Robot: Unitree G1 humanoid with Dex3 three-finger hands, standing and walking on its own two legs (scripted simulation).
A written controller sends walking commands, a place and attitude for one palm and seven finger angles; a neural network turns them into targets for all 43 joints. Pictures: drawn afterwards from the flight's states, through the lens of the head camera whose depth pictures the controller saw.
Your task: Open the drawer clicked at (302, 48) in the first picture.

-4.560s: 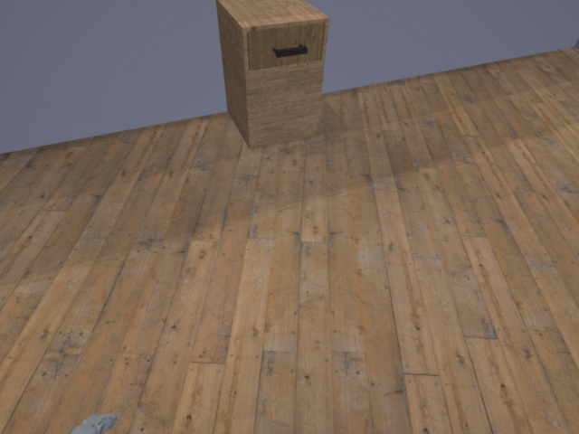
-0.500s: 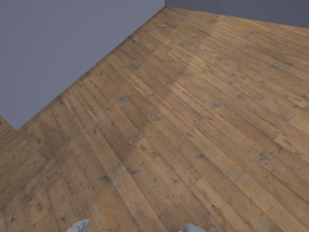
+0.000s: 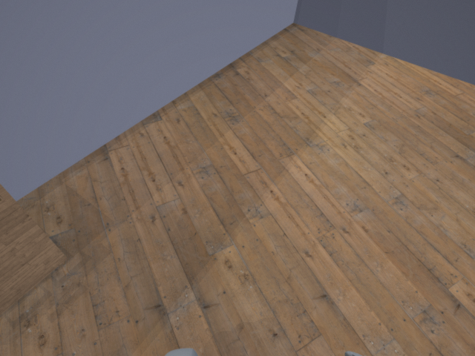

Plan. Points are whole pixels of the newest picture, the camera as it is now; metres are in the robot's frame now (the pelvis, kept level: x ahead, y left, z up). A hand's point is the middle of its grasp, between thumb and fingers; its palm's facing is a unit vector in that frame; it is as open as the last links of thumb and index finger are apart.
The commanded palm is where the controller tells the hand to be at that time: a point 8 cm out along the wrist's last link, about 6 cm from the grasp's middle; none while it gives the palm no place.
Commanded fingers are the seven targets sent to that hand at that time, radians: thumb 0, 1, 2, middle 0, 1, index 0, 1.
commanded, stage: turn to face it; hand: left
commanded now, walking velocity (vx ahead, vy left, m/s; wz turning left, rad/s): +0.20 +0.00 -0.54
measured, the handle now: out of the picture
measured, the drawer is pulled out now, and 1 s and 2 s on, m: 0.00 0.00 0.00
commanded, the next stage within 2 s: take the last steps up to it in 1.74 s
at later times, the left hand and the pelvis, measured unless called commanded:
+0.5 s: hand (163, 316) +0.20 +0.16 -0.13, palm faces +0.14 -0.96 -0.23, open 7.4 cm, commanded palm none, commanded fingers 0.00 0.90 0.90 -0.20 -0.30 -0.20 -0.30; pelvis +0.10 -0.03 +0.01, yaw +9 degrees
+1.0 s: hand out of the picture +0.06 +0.25 -0.17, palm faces +0.45 -0.86 -0.23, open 7.4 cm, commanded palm none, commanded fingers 0.00 0.90 0.90 -0.20 -0.30 -0.20 -0.30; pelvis +0.10 +0.03 +0.01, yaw +25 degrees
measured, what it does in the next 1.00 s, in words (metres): walks ahead, turning left: right foot, then left foot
